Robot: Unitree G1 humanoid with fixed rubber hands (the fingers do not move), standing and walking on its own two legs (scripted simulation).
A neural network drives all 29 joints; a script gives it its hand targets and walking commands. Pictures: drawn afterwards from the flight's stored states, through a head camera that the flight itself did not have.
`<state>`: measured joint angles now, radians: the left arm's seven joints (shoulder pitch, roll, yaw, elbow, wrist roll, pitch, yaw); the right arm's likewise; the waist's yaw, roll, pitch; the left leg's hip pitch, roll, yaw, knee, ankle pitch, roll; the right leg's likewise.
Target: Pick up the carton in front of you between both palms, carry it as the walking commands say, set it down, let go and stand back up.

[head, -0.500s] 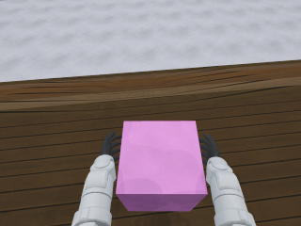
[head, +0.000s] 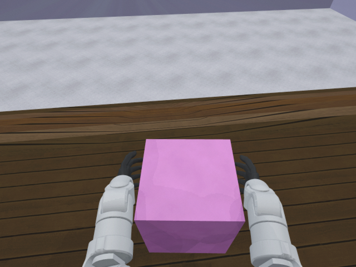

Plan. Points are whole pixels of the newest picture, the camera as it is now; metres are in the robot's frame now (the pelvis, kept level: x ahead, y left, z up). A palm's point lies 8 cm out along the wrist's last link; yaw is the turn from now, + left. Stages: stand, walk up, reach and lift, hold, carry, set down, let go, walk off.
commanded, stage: reach and lift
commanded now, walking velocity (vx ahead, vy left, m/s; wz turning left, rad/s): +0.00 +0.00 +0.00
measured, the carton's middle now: (187, 198) +0.30 +0.00 -0.05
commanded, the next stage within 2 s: hold in 0.66 s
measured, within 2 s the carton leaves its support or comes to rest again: neither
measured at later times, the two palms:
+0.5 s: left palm (125, 175) +0.31 +0.15 +0.04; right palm (252, 180) +0.30 -0.15 +0.03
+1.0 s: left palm (122, 175) +0.30 +0.15 +0.06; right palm (254, 179) +0.29 -0.15 +0.05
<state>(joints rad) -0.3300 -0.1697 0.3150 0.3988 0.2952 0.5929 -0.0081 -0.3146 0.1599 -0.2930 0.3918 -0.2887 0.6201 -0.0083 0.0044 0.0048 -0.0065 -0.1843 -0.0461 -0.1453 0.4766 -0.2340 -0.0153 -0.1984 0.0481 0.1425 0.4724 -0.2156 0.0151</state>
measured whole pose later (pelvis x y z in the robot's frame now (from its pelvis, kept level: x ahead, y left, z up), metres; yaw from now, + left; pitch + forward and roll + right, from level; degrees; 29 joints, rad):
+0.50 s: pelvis +0.02 +0.00 +0.01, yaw +0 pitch -4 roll +0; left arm -0.26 -0.15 0.24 0.31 0.27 0.66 -0.01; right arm -0.25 0.15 -0.22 0.30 -0.27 0.68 -0.01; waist 0.00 0.00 -0.01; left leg -0.09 -0.04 -0.14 0.39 -0.22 -0.01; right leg -0.11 0.04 0.14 0.39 -0.20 0.01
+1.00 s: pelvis +0.01 +0.00 +0.01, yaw +0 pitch -7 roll +0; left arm -0.28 -0.16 0.24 0.26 0.28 0.74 -0.01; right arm -0.27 0.15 -0.22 0.25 -0.28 0.77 0.00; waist 0.00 0.00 0.00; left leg -0.04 -0.04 -0.14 0.37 -0.20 -0.01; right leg -0.06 0.04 0.13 0.37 -0.19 0.01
